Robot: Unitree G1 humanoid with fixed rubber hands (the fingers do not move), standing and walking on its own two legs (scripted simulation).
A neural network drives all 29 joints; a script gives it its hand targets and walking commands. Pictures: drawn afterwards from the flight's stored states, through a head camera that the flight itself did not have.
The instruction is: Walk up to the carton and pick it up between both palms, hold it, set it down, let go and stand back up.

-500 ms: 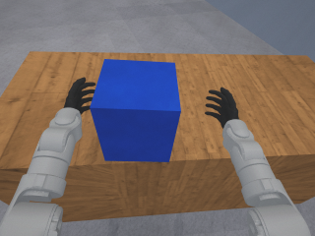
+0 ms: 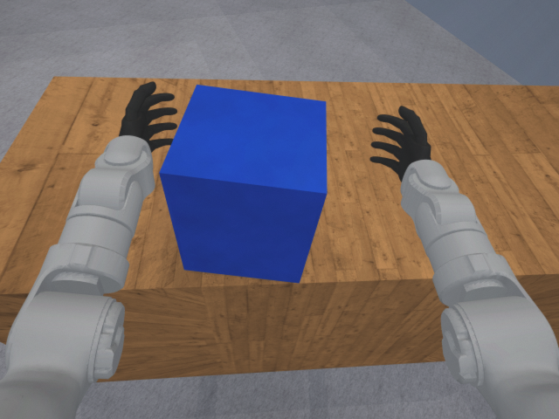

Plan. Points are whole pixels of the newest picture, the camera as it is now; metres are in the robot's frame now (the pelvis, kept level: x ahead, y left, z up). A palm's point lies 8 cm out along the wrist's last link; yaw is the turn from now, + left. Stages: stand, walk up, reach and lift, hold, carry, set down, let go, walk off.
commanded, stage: reach and lift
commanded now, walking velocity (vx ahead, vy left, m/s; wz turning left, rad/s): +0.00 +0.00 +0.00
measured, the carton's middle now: (251, 190) +0.49 +0.08 +0.02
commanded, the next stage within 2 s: none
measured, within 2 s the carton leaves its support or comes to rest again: neither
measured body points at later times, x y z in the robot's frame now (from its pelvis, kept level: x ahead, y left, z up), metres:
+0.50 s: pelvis +0.00 +0.00 -0.01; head +0.10 +0.02 +0.43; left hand +0.46 +0.24 +0.06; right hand +0.47 -0.18 +0.06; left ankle +0.01 +0.15 -0.74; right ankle +0.01 -0.10 -0.74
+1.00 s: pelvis +0.00 +0.01 -0.01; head +0.12 +0.01 +0.42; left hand +0.46 +0.21 +0.03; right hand +0.48 -0.13 +0.03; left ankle +0.01 +0.15 -0.74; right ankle +0.01 -0.10 -0.74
